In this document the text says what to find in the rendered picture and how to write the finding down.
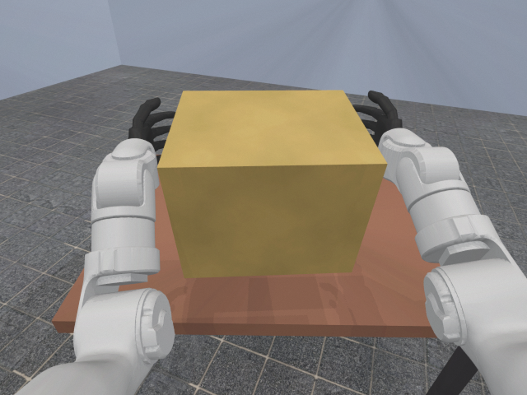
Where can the robot left hand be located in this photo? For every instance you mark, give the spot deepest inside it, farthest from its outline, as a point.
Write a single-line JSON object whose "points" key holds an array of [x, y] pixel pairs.
{"points": [[143, 121]]}

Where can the carton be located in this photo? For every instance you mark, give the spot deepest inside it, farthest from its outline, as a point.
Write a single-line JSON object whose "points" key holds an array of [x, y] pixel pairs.
{"points": [[261, 183]]}

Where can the right robot forearm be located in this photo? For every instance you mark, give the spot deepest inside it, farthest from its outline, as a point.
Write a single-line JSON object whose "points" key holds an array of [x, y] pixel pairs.
{"points": [[450, 228]]}

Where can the robot right hand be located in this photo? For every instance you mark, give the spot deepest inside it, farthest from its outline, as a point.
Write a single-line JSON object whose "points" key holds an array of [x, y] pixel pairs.
{"points": [[386, 119]]}

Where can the left robot forearm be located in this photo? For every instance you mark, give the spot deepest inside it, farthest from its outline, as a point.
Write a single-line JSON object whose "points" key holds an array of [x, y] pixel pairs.
{"points": [[123, 216]]}

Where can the right robot upper arm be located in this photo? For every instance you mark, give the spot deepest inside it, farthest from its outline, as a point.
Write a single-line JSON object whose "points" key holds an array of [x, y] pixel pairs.
{"points": [[481, 306]]}

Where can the left robot upper arm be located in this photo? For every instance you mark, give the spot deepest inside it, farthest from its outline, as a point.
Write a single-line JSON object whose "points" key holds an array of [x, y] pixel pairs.
{"points": [[119, 337]]}

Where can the table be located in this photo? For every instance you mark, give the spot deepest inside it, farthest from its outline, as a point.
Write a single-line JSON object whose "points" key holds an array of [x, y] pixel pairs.
{"points": [[383, 296]]}

